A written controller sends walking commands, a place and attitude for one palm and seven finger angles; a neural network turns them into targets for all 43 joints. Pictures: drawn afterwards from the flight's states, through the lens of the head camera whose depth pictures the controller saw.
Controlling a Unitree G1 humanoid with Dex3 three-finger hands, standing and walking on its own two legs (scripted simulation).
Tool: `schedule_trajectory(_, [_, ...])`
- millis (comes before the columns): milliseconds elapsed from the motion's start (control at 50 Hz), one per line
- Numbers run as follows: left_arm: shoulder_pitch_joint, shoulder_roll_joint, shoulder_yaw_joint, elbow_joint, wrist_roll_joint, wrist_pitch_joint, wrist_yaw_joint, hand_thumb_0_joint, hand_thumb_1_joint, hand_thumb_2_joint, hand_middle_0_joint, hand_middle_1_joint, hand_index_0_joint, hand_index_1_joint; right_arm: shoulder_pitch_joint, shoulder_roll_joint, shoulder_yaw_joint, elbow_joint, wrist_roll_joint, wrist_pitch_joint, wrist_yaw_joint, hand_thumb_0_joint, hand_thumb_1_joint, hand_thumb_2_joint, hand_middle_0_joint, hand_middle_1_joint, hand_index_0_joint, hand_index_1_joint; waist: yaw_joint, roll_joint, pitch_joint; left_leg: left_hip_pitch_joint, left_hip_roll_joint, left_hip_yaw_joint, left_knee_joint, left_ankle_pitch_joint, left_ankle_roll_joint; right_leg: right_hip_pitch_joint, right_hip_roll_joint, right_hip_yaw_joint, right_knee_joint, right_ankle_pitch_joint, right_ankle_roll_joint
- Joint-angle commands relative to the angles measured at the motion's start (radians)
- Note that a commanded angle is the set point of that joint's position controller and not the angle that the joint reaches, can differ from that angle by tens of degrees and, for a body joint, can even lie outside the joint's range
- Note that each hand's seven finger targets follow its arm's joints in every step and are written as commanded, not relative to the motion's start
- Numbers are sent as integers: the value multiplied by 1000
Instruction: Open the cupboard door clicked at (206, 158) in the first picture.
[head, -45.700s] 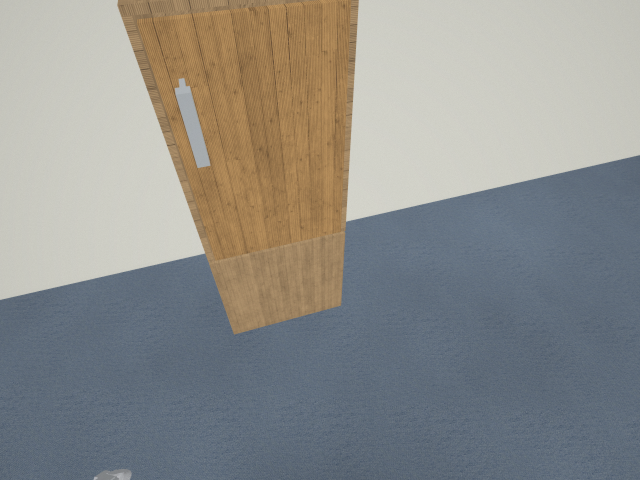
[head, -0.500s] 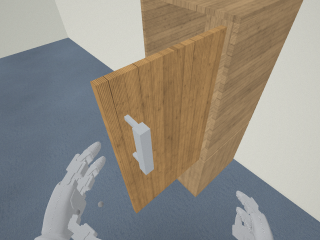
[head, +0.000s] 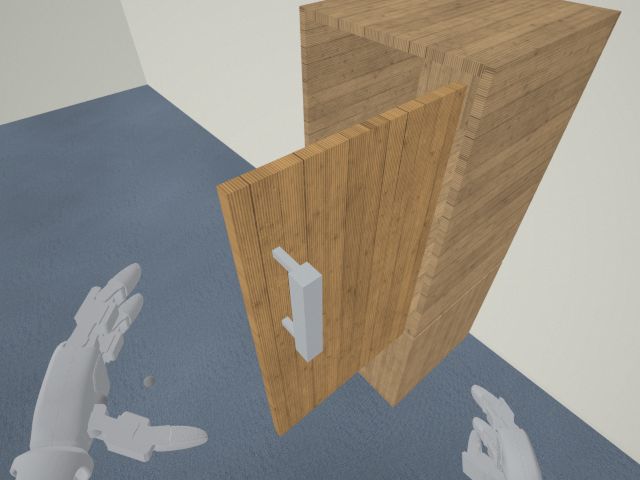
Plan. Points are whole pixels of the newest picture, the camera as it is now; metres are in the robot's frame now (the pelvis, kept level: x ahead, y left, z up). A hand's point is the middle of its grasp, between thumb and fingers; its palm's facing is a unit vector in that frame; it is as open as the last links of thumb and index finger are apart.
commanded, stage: draw the hand back to the body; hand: left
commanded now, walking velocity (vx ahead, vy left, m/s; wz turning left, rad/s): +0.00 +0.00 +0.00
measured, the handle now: (296, 304) +0.29 +0.07 +0.10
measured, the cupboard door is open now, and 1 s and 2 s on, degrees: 90 90 90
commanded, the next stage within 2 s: step back with the hand held close in 0.92 s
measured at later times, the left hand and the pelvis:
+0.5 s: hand (84, 329) +0.20 +0.25 +0.17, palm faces +0.42 -0.82 -0.38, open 9.6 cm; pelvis +0.01 +0.00 +0.02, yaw -1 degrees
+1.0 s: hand (79, 327) +0.20 +0.25 +0.17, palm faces +0.45 -0.81 -0.37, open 7.4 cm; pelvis +0.01 -0.01 +0.02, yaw -1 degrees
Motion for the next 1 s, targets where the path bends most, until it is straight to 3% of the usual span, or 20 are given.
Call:
schedule_trajectory(0, [-47,103,67,-213,40,-81,62,0,-10,510,-168,-300,-168,-300,-140,-92,-37,-140,-14,-40,-3,0,-900,-900,200,300,200,300,-3,6,2,7,7,-14,-197,235,1,95,-13,33,-150,156,-15])
schedule_trajectory(20, [-60,124,89,-207,42,-85,70,0,25,525,-169,-300,-169,-300,-142,-95,-39,-133,-16,-38,-4,0,-900,-900,200,300,200,300,-1,-18,-4,13,10,-18,-212,232,1,108,-12,33,-157,151,-15])
schedule_trajectory(80, [-72,155,136,-188,47,-91,84,0,130,570,-173,-300,-173,-300,-157,-96,-41,-112,-19,-30,-7,0,-900,-900,200,300,200,300,7,-12,4,37,10,-12,-236,263,1,145,-13,37,-182,179,-18])
schedule_trajectory(140, [-85,152,153,-195,46,-97,88,0,235,615,-176,-300,-176,-300,-159,-96,-42,-99,-21,-24,-3,0,-900,-900,200,300,200,300,8,13,-10,70,13,-16,-257,327,-5,170,-12,34,-185,222,-17])
schedule_trajectory(280, [-131,184,227,-121,39,-95,95,0,480,720,-185,-300,-185,-300,-177,-103,-52,-70,-23,-1,0,0,-900,-900,200,300,200,300,14,-18,20,93,15,-6,-287,355,-5,204,-10,38,-223,251,-15])
schedule_trajectory(380, [-171,218,282,-128,35,-102,98,0,655,795,-191,-300,-191,-300,-181,-107,-59,-57,-25,8,4,0,-900,-900,200,300,200,300,19,8,-20,130,15,-3,-293,418,-9,234,-9,43,-228,298,-15])
schedule_trajectory(480, [-204,252,338,-98,29,-102,103,0,830,870,-198,-300,-198,-300,-188,-108,-64,-43,-23,17,7,0,-900,-900,200,300,200,300,22,31,-6,143,16,5,-301,449,-10,239,-9,46,-241,322,-14])
schedule_trajectory(520, [-223,245,344,-75,22,-101,101,0,900,900,-200,-300,-200,-300,-187,-107,-65,-40,-21,25,7,0,-900,-900,200,300,200,300,16,-1,10,143,17,8,-308,426,-8,231,-8,46,-249,310,-11])
schedule_trajectory(580, [-208,206,303,-49,23,-100,92,0,900,900,-200,-300,-200,-300,-192,-110,-69,-40,-19,28,12,0,-900,-900,200,300,200,300,14,11,21,149,15,14,-309,431,-2,229,-11,46,-260,316,-9])
schedule_trajectory(620, [-199,212,309,-49,19,-100,90,0,900,900,-200,-300,-200,-300,-192,-113,-72,-42,-21,31,14,0,-900,-900,200,300,200,300,16,-27,2,154,16,12,-311,427,2,238,-10,47,-258,321,-5])
schedule_trajectory(660, [-208,231,322,-74,22,-104,92,0,900,900,-200,-300,-200,-300,-193,-113,-75,-41,-23,30,14,0,-900,-900,200,300,200,300,18,-12,-21,163,12,18,-304,439,5,247,-12,52,-259,341,-5])
schedule_trajectory(780, [-236,257,341,-96,25,-111,98,0,900,900,-200,-300,-200,-300,-199,-107,-72,-35,-23,24,8,0,-900,-900,200,300,200,300,19,21,-6,158,7,17,-311,395,1,247,-11,58,-276,307,-11])
schedule_trajectory(880, [-217,233,325,-73,24,-109,94,0,900,900,-200,-300,-200,-300,-197,-105,-73,-30,-23,22,11,0,-900,-900,200,300,200,300,17,11,2,163,9,19,-311,418,1,244,-10,56,-278,325,-10])
schedule_trajectory(980, [-221,228,323,-46,22,-110,91,0,900,900,-200,-300,-200,-300,-204,-105,-74,-29,-22,28,13,0,-900,-900,200,300,200,300,17,-2,35,146,9,18,-323,360,3,232,-10,60,-294,271,-9])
